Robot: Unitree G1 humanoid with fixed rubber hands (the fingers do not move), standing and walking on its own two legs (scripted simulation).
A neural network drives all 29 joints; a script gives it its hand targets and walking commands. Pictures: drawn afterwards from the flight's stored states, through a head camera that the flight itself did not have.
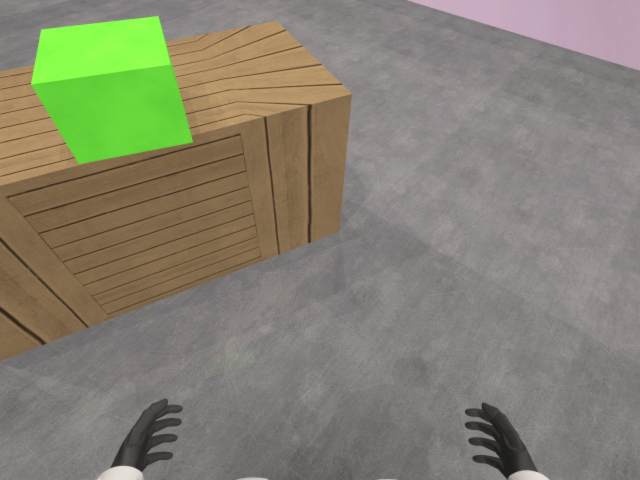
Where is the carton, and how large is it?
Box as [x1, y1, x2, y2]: [31, 16, 192, 163]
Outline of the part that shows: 158,16 41,29 31,84 78,163 192,141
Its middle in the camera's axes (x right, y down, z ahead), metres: -0.49 -0.38 +0.93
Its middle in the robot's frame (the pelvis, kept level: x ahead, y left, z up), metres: +0.94 +0.51 -0.03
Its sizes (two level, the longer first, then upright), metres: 0.266 0.261 0.199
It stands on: a pedestal, 0.63 m high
